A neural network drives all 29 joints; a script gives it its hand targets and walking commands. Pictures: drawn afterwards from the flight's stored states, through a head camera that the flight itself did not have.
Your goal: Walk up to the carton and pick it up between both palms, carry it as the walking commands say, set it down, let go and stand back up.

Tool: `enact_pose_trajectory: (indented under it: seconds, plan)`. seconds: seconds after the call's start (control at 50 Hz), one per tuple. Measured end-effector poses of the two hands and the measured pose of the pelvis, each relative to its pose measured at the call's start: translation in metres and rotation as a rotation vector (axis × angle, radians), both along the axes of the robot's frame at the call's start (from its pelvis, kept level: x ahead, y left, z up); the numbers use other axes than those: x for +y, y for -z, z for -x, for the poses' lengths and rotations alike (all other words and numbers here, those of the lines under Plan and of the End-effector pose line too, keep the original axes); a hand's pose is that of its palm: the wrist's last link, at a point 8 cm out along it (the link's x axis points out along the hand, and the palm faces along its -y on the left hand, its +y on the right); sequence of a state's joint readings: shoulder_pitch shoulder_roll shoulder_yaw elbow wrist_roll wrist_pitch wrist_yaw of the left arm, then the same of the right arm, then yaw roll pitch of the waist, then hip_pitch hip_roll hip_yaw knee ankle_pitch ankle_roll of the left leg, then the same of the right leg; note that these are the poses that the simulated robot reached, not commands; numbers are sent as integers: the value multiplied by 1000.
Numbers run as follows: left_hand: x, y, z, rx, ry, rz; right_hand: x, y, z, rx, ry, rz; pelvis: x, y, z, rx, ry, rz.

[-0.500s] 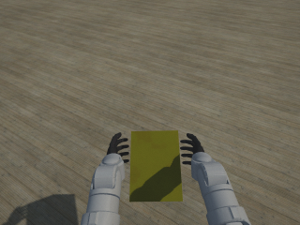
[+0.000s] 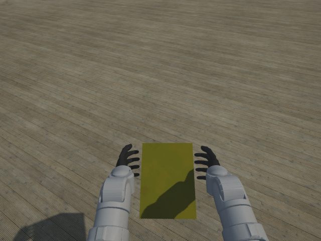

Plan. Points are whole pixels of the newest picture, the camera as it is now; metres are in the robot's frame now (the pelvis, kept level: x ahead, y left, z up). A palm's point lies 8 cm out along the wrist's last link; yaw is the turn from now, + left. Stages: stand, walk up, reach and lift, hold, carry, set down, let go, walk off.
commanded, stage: carry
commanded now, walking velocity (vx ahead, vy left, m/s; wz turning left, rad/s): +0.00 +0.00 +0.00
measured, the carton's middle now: (167, 180) +0.34 +0.01 -0.07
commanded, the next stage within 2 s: none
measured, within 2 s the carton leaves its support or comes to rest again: neither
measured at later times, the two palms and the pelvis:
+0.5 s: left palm (127, 175) +0.30 +0.11 +0.03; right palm (216, 173) +0.30 -0.12 +0.03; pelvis -0.01 -0.01 +0.00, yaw +0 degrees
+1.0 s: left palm (129, 117) +0.49 +0.12 +0.06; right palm (201, 118) +0.48 -0.11 +0.05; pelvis +0.19 -0.01 -0.01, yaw +2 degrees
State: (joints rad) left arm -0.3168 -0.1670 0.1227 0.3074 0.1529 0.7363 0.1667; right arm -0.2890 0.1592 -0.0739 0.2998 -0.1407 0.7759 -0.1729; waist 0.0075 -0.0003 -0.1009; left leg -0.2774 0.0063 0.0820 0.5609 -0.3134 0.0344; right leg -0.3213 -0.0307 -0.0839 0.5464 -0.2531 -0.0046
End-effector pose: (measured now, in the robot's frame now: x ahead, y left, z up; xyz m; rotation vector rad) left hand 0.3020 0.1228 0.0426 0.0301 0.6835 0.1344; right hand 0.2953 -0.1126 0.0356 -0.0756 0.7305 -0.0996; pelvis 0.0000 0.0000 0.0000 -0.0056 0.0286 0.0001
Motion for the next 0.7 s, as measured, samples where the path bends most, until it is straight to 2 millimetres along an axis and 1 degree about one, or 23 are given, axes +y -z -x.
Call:
enact_pose_trajectory:
  seconds: [0.1,0.18,0.24,0.3,0.38,0.46,0.5,0.52,0.54,0.58,0.62,0.64,0.7]
  plan:
    - [-5,1,1,-6,1,11,-5,1,2,-6,3,8,-4,-1,4,-3,-3,-1]
    - [-7,-5,2,-34,-3,14,-7,-6,2,-35,18,-4,-5,-1,7,-1,-3,-3]
    - [-8,-4,0,-38,-3,13,-7,-5,-1,-40,14,3,-6,-1,7,0,0,-3]
    - [-8,-8,1,-58,-11,28,-8,-10,1,-59,3,15,-8,-1,7,-6,-2,-3]
    - [-8,-4,3,-37,-10,9,-8,-10,0,-45,10,-4,-9,-1,7,-4,0,-1]
    - [-8,7,6,7,-4,-1,-9,0,-1,-19,7,-6,-9,-2,7,-2,3,-3]
    - [-9,14,4,27,-7,2,-9,9,-2,-1,-4,17,-10,-1,6,-3,-5,-4]
    - [-9,14,4,28,-22,13,-8,9,-2,0,0,25,-11,-1,4,-1,-10,-4]
    - [-9,9,4,15,-36,33,-7,4,-1,-9,9,22,-11,-2,3,3,-16,-3]
    - [-6,-3,-1,-25,-45,61,-4,-6,-4,-31,5,22,-10,-5,-1,21,-30,-5]
    - [-2,-9,-12,-29,-46,67,0,-12,-13,-12,0,34,-7,-10,-8,45,-35,-10]
    - [1,-11,-18,-24,-47,63,3,-14,-19,0,5,33,-4,-12,-13,60,-29,-10]
    - [10,-17,-39,-37,-20,14,12,-16,-35,-16,31,-18,11,-8,-31,86,3,18]
